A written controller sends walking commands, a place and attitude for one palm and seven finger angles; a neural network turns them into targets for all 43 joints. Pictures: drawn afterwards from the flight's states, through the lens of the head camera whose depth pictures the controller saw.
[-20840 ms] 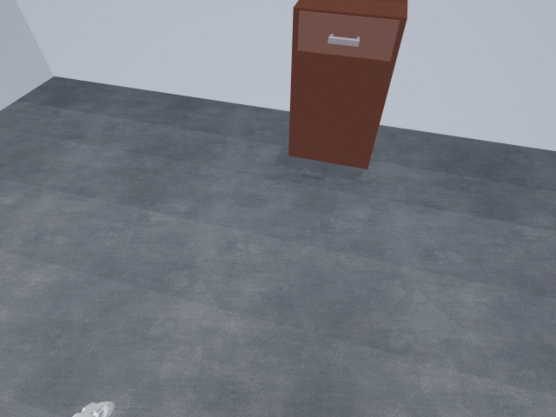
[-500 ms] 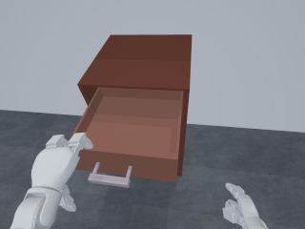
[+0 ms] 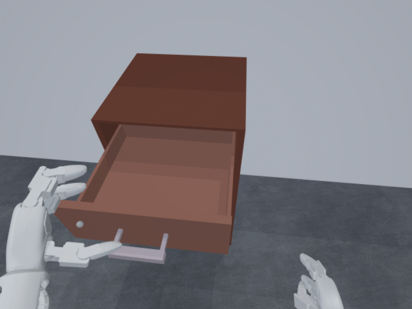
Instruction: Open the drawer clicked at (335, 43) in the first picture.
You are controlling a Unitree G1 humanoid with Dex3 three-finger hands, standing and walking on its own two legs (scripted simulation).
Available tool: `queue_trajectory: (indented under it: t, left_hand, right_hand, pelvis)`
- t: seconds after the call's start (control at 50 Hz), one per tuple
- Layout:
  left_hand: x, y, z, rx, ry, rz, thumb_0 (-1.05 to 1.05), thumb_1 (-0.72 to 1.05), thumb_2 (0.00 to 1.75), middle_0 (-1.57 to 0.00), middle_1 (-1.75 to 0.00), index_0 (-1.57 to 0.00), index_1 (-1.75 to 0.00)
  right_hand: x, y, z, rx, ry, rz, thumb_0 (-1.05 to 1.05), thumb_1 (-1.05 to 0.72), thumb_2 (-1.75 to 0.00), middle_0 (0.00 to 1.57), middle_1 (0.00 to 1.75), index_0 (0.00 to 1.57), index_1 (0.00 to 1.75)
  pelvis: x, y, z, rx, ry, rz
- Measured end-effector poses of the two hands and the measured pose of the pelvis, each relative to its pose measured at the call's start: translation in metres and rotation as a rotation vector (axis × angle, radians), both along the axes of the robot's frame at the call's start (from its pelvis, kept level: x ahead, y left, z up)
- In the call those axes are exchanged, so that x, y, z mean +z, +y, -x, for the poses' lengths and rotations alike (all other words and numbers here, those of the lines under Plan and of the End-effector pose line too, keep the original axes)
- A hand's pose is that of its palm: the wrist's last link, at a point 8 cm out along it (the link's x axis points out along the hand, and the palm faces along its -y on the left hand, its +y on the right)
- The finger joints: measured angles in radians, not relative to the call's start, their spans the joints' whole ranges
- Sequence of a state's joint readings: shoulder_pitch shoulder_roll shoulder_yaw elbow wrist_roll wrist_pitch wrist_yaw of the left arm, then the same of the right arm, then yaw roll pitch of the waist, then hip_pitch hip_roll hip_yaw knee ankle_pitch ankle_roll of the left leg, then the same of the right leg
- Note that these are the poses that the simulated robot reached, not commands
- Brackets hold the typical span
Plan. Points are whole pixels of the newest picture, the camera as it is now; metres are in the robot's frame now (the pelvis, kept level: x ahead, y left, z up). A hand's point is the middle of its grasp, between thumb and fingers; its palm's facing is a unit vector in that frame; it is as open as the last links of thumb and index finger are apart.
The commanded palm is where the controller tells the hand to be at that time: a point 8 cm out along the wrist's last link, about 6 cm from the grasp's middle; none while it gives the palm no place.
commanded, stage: draw the hand back to the body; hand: left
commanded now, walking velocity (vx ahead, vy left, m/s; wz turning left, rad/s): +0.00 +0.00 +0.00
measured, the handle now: (139, 244) +0.27 +0.19 -0.08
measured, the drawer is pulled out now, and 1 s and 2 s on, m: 0.29 0.29 0.29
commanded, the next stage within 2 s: step back with the hand held close in 0.66 s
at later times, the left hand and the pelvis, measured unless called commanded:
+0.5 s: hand (52, 234) +0.18 +0.24 +0.15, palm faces +0.42 -0.81 -0.41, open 8.3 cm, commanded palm +0.12 +0.28 +0.18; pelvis +0.00 +0.00 +0.00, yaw +1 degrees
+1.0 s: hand (55, 230) +0.18 +0.24 +0.15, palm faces +0.31 -0.81 -0.50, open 7.4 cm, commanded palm +0.11 +0.29 +0.18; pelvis -0.02 +0.00 +0.00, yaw +1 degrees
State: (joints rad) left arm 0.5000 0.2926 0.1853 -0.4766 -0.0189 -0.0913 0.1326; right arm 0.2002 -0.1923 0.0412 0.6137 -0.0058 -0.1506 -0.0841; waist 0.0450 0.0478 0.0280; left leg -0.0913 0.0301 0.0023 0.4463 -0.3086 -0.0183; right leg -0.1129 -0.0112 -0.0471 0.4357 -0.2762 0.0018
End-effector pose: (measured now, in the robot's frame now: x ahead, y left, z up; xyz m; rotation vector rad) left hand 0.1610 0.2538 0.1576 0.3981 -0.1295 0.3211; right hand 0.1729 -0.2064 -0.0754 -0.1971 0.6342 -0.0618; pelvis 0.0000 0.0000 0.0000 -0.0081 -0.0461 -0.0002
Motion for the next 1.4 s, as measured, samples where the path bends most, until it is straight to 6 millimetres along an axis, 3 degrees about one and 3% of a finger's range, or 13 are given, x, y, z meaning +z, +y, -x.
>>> queue_trajectory:
  t: [0.22,0.4,0.62,0.84,1.02,1.18,1.4]
  left_hand:
    - [0.01,0.009,0.014,0.036,0.016,-0.055,0.0,0.18,0.59,-0.26,-0.76,-0.27,-0.76]
    - [0.013,0.02,0.024,0.096,0.009,-0.065,0.0,0.49,0.72,-0.24,-0.56,-0.24,-0.56]
    - [0.011,0.018,0.027,0.1,0.011,-0.05,0.01,0.81,0.86,-0.22,-0.36,-0.22,-0.35]
    - [0.018,0.021,0.022,0.083,-0.009,-0.091,0.01,0.88,0.89,-0.22,-0.31,-0.22,-0.31]
    - [0.018,0.021,0.017,-0.02,0.036,-0.158,0.01,0.89,0.89,-0.21,-0.3,-0.21,-0.3]
    - [0.014,0.031,0.038,-0.034,0.054,-0.18,0.01,0.89,0.89,-0.22,-0.3,-0.22,-0.3]
    - [0.016,0.032,0.08,0.004,-0.05,-0.148,0.01,0.89,0.89,-0.22,-0.3,-0.22,-0.3]
  right_hand:
    - [-0.001,-0.012,-0.009,-0.025,-0.006,0.002,0.01,-0.9,-0.9,0.2,0.3,0.2,0.3]
    - [0.004,-0.008,-0.018,-0.012,-0.031,-0.007,0.01,-0.9,-0.9,0.2,0.3,0.2,0.3]
    - [0.002,-0.004,-0.017,0.004,-0.029,-0.016,0.01,-0.9,-0.9,0.2,0.3,0.2,0.3]
    - [-0.002,-0.009,-0.009,-0.011,0.006,-0.01,0.01,-0.9,-0.9,0.2,0.3,0.2,0.3]
    - [-0.007,-0.024,0.013,-0.093,0.098,0.029,0.01,-0.9,-0.9,0.2,0.3,0.2,0.3]
    - [-0.004,-0.021,0.032,-0.115,0.111,0.05,0.01,-0.9,-0.9,0.2,0.3,0.2,0.3]
    - [-0.001,-0.006,0.053,-0.048,0.054,0.047,0.01,-0.9,-0.9,0.2,0.3,0.2,0.3]
  pelvis:
    - [0.0,-0.001,-0.001,0.003,0.017,0.0]
    - [0.0,-0.004,0.001,0.008,0.013,0.001]
    - [0.0,-0.005,0.003,0.012,0.008,0.0]
    - [0.0,-0.004,0.006,0.02,0.028,0.007]
    - [-0.001,0.005,0.018,0.015,0.083,0.001]
    - [-0.004,0.009,0.037,0.02,0.095,0.0]
    - [-0.01,0.008,0.07,0.023,0.089,0.008]
